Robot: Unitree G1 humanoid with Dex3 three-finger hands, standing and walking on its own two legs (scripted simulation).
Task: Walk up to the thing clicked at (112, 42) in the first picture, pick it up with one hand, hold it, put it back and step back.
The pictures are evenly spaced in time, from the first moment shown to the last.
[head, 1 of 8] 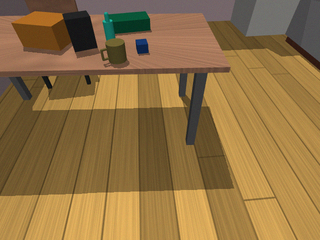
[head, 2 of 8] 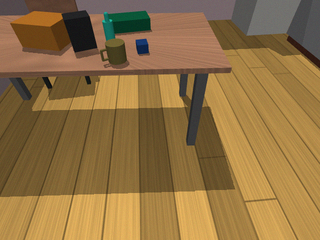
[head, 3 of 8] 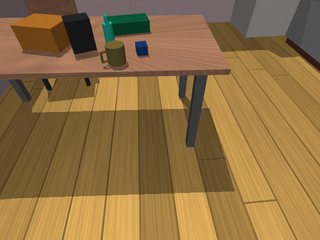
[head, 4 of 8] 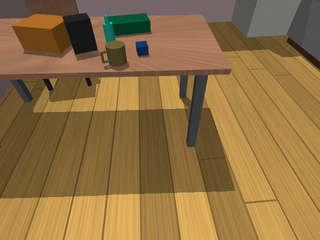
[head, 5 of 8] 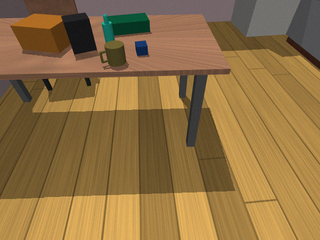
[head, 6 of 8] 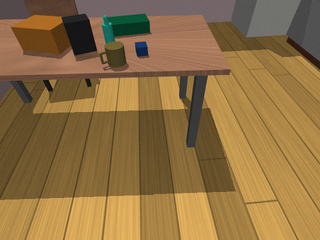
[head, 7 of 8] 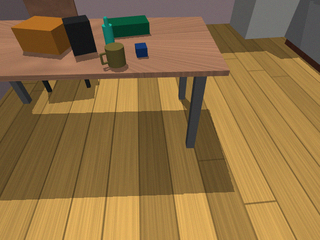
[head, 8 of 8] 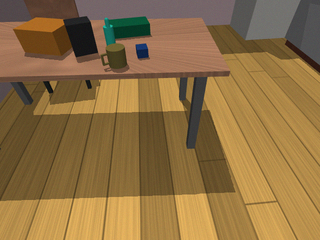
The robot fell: no
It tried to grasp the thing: no
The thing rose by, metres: 0.00
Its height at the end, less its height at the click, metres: +0.00
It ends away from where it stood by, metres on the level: 0.00
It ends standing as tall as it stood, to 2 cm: yes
